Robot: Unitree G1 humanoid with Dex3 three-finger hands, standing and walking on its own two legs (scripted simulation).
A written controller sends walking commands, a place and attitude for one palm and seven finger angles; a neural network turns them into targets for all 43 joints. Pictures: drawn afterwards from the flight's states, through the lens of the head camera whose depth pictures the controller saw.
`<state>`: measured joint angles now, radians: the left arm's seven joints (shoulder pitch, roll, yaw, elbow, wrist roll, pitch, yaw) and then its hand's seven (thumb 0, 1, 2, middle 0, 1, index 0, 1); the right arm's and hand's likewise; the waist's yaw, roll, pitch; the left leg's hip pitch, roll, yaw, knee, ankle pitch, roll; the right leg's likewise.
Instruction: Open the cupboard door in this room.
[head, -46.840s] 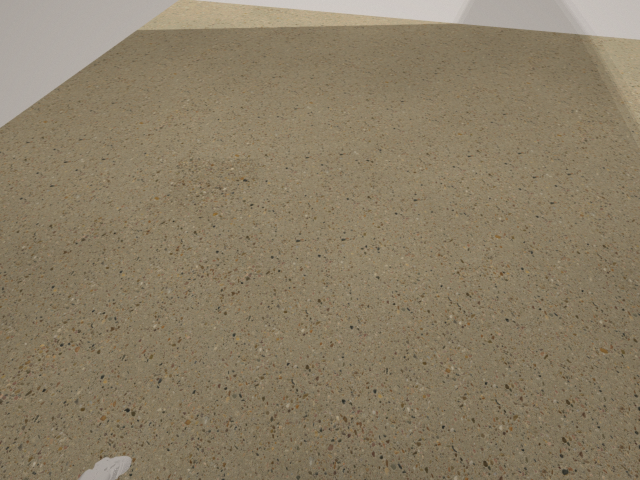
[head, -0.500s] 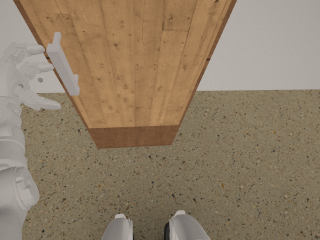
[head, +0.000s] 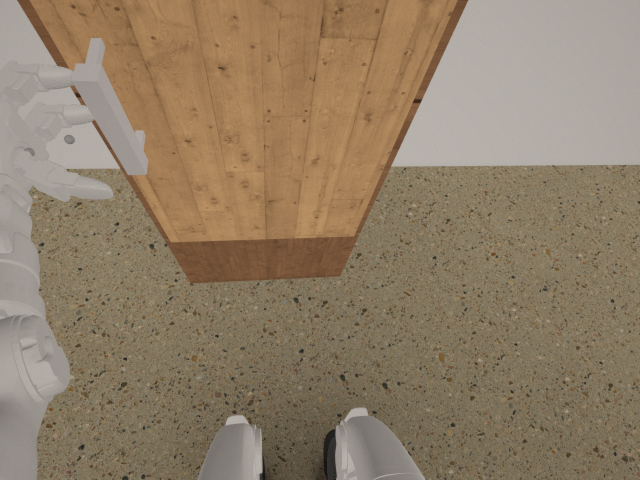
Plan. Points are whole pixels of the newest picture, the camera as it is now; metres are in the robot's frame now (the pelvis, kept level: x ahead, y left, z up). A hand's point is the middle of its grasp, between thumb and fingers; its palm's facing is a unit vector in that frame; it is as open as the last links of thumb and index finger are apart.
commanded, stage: slide the fingers in behind the handle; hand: left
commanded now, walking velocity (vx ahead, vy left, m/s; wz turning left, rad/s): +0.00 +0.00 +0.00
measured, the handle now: (119, 113) +0.53 +0.22 +0.07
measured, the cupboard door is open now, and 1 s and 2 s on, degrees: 0 0 1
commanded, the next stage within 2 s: close the thumb around the handle in 1.40 s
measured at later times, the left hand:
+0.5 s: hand (84, 147) +0.48 +0.24 +0.07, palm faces +0.09 -1.00 +0.01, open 14.7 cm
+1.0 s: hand (136, 147) +0.48 +0.19 +0.07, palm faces +0.05 -1.00 +0.00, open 14.3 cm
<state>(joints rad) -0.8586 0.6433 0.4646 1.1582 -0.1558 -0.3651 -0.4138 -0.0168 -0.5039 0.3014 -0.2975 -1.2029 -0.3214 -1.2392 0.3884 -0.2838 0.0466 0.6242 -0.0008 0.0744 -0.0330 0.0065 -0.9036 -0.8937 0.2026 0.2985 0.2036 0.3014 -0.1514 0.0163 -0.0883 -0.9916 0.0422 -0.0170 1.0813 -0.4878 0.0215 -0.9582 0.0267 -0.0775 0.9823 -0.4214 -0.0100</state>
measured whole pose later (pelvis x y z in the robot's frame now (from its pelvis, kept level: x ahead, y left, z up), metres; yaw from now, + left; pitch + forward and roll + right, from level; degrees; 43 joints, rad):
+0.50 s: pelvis +0.01 +0.00 +0.00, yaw +2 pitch +21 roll -4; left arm -0.83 0.50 0.34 1.12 -0.18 -0.40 -0.28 -0.02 -0.50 0.30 -0.30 -1.20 -0.14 -1.20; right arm 0.35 -0.26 0.03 0.66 -0.01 0.05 -0.01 0.01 -0.90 -0.89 0.20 0.30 0.20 0.30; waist -0.11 0.02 -0.10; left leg -0.95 0.02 -0.04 1.06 -0.49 0.02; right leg -0.90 0.01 -0.10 0.96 -0.43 -0.01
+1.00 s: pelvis +0.00 +0.00 +0.00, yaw +2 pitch +21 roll -3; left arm -0.82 0.40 0.30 1.11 -0.14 -0.43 -0.19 -0.02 -0.50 0.30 -0.27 -1.20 -0.24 -1.20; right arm 0.34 -0.26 0.02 0.65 -0.01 0.04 0.01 0.01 -0.90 -0.89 0.20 0.30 0.20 0.30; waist -0.12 0.03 -0.11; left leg -0.93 0.02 -0.03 1.06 -0.48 0.02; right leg -0.90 0.01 -0.09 0.98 -0.44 -0.01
